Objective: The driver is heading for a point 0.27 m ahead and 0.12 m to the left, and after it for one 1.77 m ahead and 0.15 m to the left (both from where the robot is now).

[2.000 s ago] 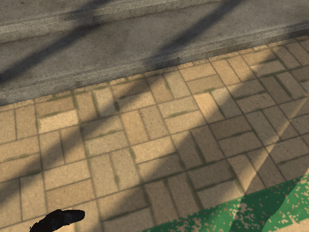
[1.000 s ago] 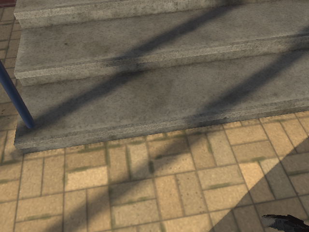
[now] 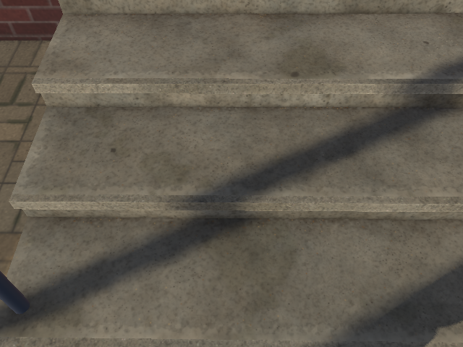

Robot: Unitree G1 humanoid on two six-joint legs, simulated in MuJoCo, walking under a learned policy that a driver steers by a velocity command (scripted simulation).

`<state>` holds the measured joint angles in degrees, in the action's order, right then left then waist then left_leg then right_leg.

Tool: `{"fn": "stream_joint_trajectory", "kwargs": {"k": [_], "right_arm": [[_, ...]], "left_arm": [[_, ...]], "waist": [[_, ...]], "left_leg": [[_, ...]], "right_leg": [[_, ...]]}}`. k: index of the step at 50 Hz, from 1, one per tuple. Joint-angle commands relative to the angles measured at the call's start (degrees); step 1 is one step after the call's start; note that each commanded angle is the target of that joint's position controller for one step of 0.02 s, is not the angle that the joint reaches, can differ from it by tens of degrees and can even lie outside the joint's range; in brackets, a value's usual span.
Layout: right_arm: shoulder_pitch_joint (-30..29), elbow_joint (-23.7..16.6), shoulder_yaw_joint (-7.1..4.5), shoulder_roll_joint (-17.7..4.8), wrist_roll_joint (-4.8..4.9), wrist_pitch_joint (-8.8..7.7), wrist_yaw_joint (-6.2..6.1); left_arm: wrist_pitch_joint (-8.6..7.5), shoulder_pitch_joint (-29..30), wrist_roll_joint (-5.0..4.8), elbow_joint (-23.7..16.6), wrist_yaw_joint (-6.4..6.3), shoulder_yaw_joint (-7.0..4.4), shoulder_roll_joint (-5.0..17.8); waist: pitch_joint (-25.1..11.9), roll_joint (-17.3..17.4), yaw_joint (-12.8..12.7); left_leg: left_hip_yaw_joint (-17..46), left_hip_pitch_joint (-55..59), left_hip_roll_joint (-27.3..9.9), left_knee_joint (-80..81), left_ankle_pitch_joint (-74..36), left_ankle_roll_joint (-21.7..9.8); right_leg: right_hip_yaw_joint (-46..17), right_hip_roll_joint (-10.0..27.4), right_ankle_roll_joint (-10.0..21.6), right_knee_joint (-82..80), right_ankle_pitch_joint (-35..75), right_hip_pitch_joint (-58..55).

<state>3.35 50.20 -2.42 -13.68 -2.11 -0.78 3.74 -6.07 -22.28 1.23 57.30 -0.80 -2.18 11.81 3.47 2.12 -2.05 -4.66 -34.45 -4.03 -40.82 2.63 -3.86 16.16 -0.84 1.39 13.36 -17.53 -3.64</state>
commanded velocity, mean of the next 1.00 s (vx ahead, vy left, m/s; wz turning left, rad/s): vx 0.16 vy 0.00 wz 0.32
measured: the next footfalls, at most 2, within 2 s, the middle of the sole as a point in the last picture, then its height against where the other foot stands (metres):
left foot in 0.12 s outside the picture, level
right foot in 0.78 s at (272, 316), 0.12 m higher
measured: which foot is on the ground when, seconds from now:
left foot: up 0.00-0.10, down 0.12-0.82, up 0.84-1.00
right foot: down 0.00-0.12, up 0.14-0.76, down 0.78-1.00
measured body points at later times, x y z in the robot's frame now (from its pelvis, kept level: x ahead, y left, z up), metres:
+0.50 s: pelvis +0.20 +0.03 +0.00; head +0.23 +0.07 +0.45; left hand +0.28 +0.31 -0.13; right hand +0.29 -0.23 -0.12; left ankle +0.16 +0.07 -0.74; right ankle +0.26 -0.09 -0.54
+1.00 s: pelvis +0.34 +0.00 +0.09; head +0.37 +0.01 +0.53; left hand +0.40 +0.27 -0.03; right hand +0.53 -0.21 -0.04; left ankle +0.23 +0.12 -0.50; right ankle +0.46 -0.06 -0.62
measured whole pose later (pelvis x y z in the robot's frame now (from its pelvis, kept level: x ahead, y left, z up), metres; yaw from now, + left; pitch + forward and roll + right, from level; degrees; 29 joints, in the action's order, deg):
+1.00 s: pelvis +0.34 +0.00 +0.09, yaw +18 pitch +1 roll +0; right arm 10.9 46.0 -2.3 -14.1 0.3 2.3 -2.1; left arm -3.6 -9.2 0.6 44.8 -3.0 -0.8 11.1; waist 1.2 0.6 -0.5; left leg 7.7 -33.2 5.3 -85.0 21.2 0.0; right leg 5.2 0.4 3.7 43.0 -13.6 30.7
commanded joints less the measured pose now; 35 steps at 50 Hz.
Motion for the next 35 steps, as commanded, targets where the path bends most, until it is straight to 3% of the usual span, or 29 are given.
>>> {"fn": "stream_joint_trajectory", "kwargs": {"k": [1, 3, 4, 5, 6, 7, 8, 9, 10, 12, 14, 16, 17, 18, 20, 21, 22, 25, 28, 30, 32, 33, 34, 35], "right_arm": [[-1.9, -3.9, 0.04, -2.0, -0.36, -0.36, -0.20], [2.8, -2.8, -0.65, -3.6, -0.51, -0.45, -1.19], [8.0, -1.4, -1.18, -4.4, -0.51, -0.87, -1.62], [15.7, 1.0, -2.25, -6.1, -1.05, -1.60, -2.30], [19.0, 1.9, -3.95, -12.1, -1.52, -2.01, -3.18], [16.9, -0.2, -5.57, -19.1, -0.56, -1.28, -3.30], [17.2, -0.3, -5.50, -17.3, 1.24, -0.69, -3.44], [13.5, -0.3, -4.75, -14.2, 1.86, -0.65, -4.16], [10.5, -1.0, -3.95, -10.9, 1.78, -0.50, -4.25], [8.7, -1.9, -2.85, -7.1, 2.31, -0.41, -4.67], [10.3, -2.3, -3.16, -8.4, 1.73, -0.92, -4.11], [12.3, -2.5, -3.56, -9.6, 1.70, -1.15, -4.59], [13.3, -2.6, -3.62, -9.9, 1.30, -1.00, -5.03], [14.6, -2.8, -3.47, -9.5, 1.23, -0.89, -5.24], [15.8, -2.5, -3.32, -9.9, 1.30, -1.00, -5.61], [17.8, -2.1, -3.08, -9.1, 1.07, -1.18, -5.84], [19.3, -1.7, -2.60, -8.3, 0.93, -1.22, -6.24], [23.2, -0.6, -1.82, -7.8, 0.60, -1.51, -6.86], [27.1, 1.8, -0.61, -6.6, 0.63, -1.46, -7.26], [26.9, 2.6, -0.08, -6.4, 0.55, -1.57, -7.27], [26.4, 3.7, 0.30, -6.2, 1.09, -1.39, -7.65], [22.5, 1.6, 2.14, -1.2, 3.60, 0.75, -9.12], [21.1, 1.3, 2.09, -2.4, 3.34, 2.11, -9.93], [20.2, 1.0, 1.42, -4.5, 3.27, 3.18, -10.58]], "left_arm": [[-0.20, -0.6, 0.16, -2.1, -0.82, -1.82, 9.2], [0.80, 0.7, 0.21, -2.9, -1.11, -2.15, 10.4], [1.53, 1.3, 0.06, -3.5, -0.95, -2.45, 11.6], [2.10, 2.3, -0.27, -4.2, -0.64, -2.60, 11.9], [2.04, 1.3, -0.09, -6.1, -0.36, -1.90, 8.5], [1.87, -1.6, -1.22, -9.9, -0.15, -1.44, 5.7], [1.86, 3.1, -0.16, -9.6, -0.19, -1.68, 8.4], [1.48, 5.2, -0.58, -10.2, -0.10, -1.39, 7.1], [1.39, 5.7, -0.06, -9.8, -0.16, -1.60, 7.6], [3.16, 4.8, 2.06, -9.8, 0.19, -1.66, 7.9], [4.64, 4.2, 1.91, -10.4, 0.58, -1.38, 6.5], [5.65, 6.1, 1.58, -11.8, 0.55, -1.13, 5.8], [5.90, 7.2, 1.27, -12.1, 0.21, -0.99, 4.8], [6.12, 8.3, 1.17, -12.7, -0.08, -1.07, 5.2], [6.76, 12.3, 1.36, -14.5, -0.63, -1.08, 5.5], [7.16, 13.7, 1.56, -14.9, -1.04, -1.22, 5.3], [7.45, 14.8, 1.60, -15.4, -1.08, -1.14, 5.3], [7.86, 20.5, 1.54, -18.7, -1.11, -0.38, 3.9], [8.13, 22.7, 1.35, -21.1, -0.77, 0.89, 1.9], [8.27, 24.3, 1.36, -23.0, -0.52, 1.43, 1.7], [8.83, 27.2, 1.80, -26.6, -0.60, 2.71, 0.0], [5.88, 25.4, -3.24, -27.2, -1.04, 3.31, -0.9], [4.58, 22.4, -3.12, -26.5, -0.69, 3.66, -0.3], [3.81, 25.3, -2.05, -28.5, -0.30, 4.53, -2.4]], "waist": [[-0.6, -8.2, 2.0], [-3.3, -7.5, 4.5], [-6.2, -7.6, 6.4], [-9.8, -5.0, 10.2], [-12.8, 3.3, 9.6], [-18.4, 12.2, 5.6], [-15.8, -0.4, 7.0], [-8.4, -0.4, 5.2], [-3.5, -3.7, 3.2], [-4.2, -3.1, 1.2], [-7.4, -2.0, 0.6], [-8.6, -1.1, 1.1], [-9.3, 1.2, 2.2], [-9.4, 0.6, 2.8], [-8.2, -0.7, 3.1], [-8.1, 1.1, 4.3], [-7.4, 0.5, 4.8], [-3.9, -0.2, 5.9], [-1.9, 0.8, 6.2], [-0.6, 0.7, 5.6], [-0.3, 1.1, 4.8], [-1.7, -0.1, 2.7], [-5.7, -1.2, 1.2], [-7.8, 0.9, 1.1]], "left_leg": [[-3.7, 5.8, 3.0, 1.8, 3.8, -2.9], [-5.0, 11.1, 6.7, 2.6, 9.1, -5.4], [-5.0, 16.6, 8.6, 5.2, 10.6, -6.9], [-3.2, 27.2, 9.4, 11.2, 6.3, -8.5], [11.4, 39.0, -2.5, 12.8, -4.9, -10.7], [41.4, 49.9, -18.2, 17.5, -26.2, -22.3], [35.1, 45.8, -16.7, 19.2, -29.1, -21.6], [28.3, 38.4, -14.7, 19.8, -29.1, -19.9], [23.5, 31.5, -10.8, 21.4, -31.1, -16.6], [18.0, 27.2, -6.4, 21.8, -35.1, -13.4], [15.9, 27.4, -4.7, 20.0, -42.2, -12.4], [16.0, 28.3, -3.6, 18.9, -42.5, -10.9], [16.7, 29.2, -3.2, 18.5, -43.3, -11.1], [17.6, 30.0, -3.7, 18.6, -41.8, -11.5], [20.3, 31.5, -4.9, 19.2, -36.9, -11.3], [22.7, 35.0, -5.7, 18.6, -34.6, -11.9], [23.7, 37.6, -6.6, 18.6, -30.4, -12.7], [26.5, 40.8, -8.0, 18.9, -21.5, -13.3], [26.7, 41.7, -8.0, 19.6, -15.2, -12.4], [25.8, 39.2, -7.4, 21.1, -12.2, -11.8], [24.5, 36.6, -6.3, 22.8, -11.5, -10.3], [26.4, 34.0, -8.6, 21.0, -15.2, -8.1], [22.6, 34.7, -7.0, 20.5, -18.7, -6.7], [22.1, 33.1, -8.5, 24.5, -23.4, -5.9]], "right_leg": [[-2.0, 16.6, 5.3, 2.1, 46.5, 0.6], [-0.7, 16.6, 4.8, 13.3, 61.5, -0.7], [-0.9, 16.6, 4.6, 22.5, 62.0, 0.2], [-0.4, 15.5, 2.7, 36.4, 53.0, 6.0], [-1.0, 10.9, 0.0, 54.2, 14.6, 20.3], [-8.1, -0.8, -3.4, 72.8, -17.4, 39.2], [-16.7, 3.2, -3.2, 72.0, -12.2, 41.7], [-17.1, 5.3, -3.4, 68.2, -7.6, 42.6], [-16.9, 6.5, -3.8, 63.9, -5.6, 40.5], [-17.4, 7.0, -4.6, 61.0, -3.8, 37.2], [-16.2, 5.6, -5.1, 62.7, -2.7, 37.7], [-15.7, 5.4, -5.3, 62.1, -0.3, 40.5], [-14.4, 4.4, -5.4, 67.9, -0.8, 42.9], [-14.9, 4.4, -5.3, 70.6, -0.6, 45.9], [-15.3, 4.6, -5.0, 72.8, -0.1, 50.4], [-14.9, 3.9, -4.5, 80.5, -2.6, 56.0], [-15.6, 4.1, -3.8, 84.0, -3.6, 61.2], [-15.6, 3.5, -2.3, 92.2, -7.1, 72.8], [-14.9, 2.5, -1.3, 95.9, -10.3, 79.9], [-14.4, 2.2, -1.1, 93.1, -10.6, 80.3], [-13.0, 2.6, -1.1, 86.3, -11.0, 79.0], [-18.2, 4.8, -4.5, 80.5, -4.8, 75.6], [-17.3, 5.2, -5.6, 73.0, 0.4, 70.0], [-16.2, 6.2, -5.1, 64.9, 1.6, 62.4]]}}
